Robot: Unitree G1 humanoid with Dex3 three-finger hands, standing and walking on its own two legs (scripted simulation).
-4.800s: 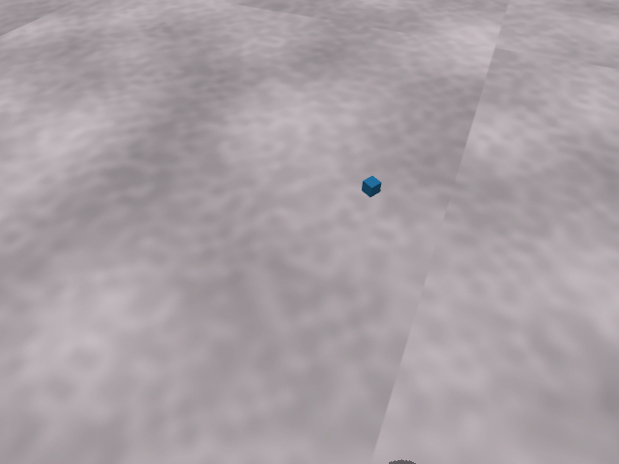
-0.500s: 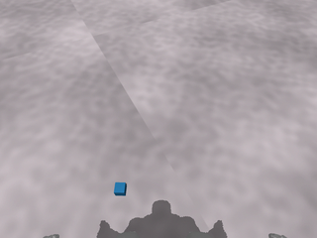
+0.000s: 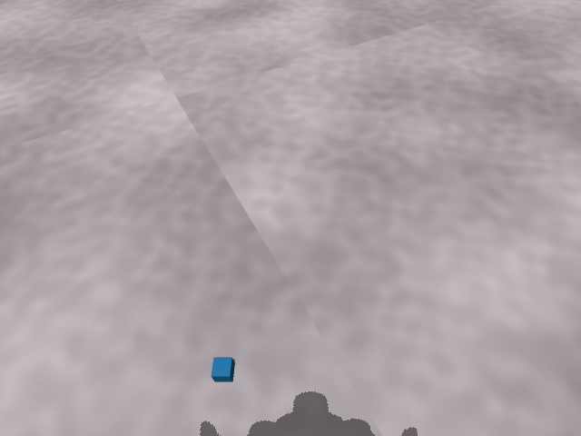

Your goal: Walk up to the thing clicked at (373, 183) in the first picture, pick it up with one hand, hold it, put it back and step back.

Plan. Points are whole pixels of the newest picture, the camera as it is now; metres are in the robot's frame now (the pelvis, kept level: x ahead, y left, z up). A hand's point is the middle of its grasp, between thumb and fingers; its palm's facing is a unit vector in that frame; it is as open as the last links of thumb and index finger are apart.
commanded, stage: walk up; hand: left
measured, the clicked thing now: (223, 369) +0.44 +0.27 -0.74
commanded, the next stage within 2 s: stand in 0.90 s
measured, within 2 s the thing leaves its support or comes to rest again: neither
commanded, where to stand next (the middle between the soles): +0.08 +0.01 m, yaw +1 degrees
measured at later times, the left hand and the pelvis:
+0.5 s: hand out of the picture +0.10 +0.27 -0.15, palm faces -0.01 -0.95 -0.33, open 7.3 cm; pelvis +0.01 +0.02 +0.01, yaw +0 degrees
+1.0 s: hand out of the picture +0.10 +0.27 -0.15, palm faces +0.00 -0.94 -0.33, open 7.3 cm; pelvis +0.02 +0.02 +0.01, yaw +0 degrees
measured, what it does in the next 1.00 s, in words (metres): stands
